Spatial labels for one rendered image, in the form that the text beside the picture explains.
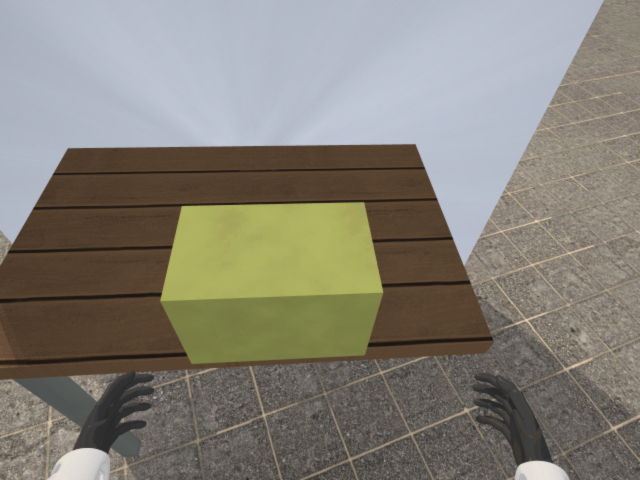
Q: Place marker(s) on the right robot hand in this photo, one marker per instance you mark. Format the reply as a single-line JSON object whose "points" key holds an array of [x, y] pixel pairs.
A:
{"points": [[520, 426]]}

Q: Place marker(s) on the left robot forearm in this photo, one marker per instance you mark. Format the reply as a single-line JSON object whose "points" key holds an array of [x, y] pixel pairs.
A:
{"points": [[82, 464]]}

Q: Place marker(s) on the table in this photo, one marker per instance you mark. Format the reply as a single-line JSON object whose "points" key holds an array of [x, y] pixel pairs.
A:
{"points": [[81, 285]]}

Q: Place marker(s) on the left robot hand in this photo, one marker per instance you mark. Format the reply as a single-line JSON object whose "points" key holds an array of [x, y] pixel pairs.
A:
{"points": [[101, 428]]}

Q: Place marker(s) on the carton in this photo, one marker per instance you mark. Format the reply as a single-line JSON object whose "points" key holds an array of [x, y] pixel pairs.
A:
{"points": [[272, 282]]}

